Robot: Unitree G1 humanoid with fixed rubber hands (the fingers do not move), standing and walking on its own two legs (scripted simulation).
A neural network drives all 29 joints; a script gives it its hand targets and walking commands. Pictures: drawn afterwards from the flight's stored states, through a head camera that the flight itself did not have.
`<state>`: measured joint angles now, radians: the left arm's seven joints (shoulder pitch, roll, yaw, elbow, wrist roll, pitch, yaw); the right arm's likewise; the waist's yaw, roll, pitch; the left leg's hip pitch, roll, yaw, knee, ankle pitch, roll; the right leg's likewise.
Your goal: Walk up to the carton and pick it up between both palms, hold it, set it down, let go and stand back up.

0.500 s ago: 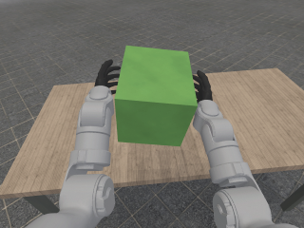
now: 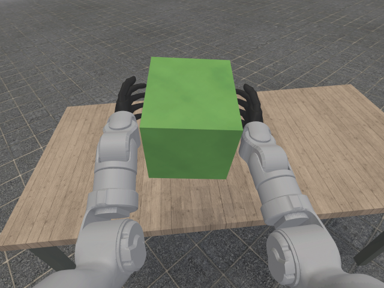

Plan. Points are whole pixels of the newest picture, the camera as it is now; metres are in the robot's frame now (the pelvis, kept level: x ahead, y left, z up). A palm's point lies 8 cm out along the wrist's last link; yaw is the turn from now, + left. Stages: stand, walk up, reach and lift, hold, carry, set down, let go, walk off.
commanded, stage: set down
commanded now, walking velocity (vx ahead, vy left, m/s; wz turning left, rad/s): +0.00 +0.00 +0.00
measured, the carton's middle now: (189, 119) +0.40 +0.01 +0.18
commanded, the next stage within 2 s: none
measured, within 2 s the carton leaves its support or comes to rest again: neither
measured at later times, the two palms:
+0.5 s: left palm (140, 126) +0.44 +0.12 +0.14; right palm (249, 142) +0.40 -0.13 +0.11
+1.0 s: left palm (142, 138) +0.43 +0.12 +0.11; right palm (247, 152) +0.39 -0.13 +0.08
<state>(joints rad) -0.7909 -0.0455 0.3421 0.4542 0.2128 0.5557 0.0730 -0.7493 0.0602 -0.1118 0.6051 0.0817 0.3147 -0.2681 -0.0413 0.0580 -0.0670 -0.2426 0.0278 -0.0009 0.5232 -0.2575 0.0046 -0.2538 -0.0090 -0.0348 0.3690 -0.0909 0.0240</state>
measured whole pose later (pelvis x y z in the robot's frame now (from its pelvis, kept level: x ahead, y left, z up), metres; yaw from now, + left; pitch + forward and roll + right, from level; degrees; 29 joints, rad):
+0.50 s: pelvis +0.03 +0.01 +0.00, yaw +0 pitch +0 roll -3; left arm -0.74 -0.10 0.29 0.57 0.22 0.30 0.05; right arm -0.54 0.07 -0.12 0.55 0.04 0.07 -0.28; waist -0.04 0.03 0.01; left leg -0.22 0.03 0.00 0.50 -0.29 0.00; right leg -0.21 -0.01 -0.03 0.31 -0.10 0.04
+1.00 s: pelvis +0.03 +0.01 +0.00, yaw +0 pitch +0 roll -3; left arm -0.72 -0.09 0.32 0.70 0.22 0.19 0.05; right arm -0.54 0.08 -0.13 0.69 0.01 -0.03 -0.28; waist -0.04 0.03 0.03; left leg -0.21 0.03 0.00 0.50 -0.29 0.01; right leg -0.20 -0.01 -0.03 0.30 -0.10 0.04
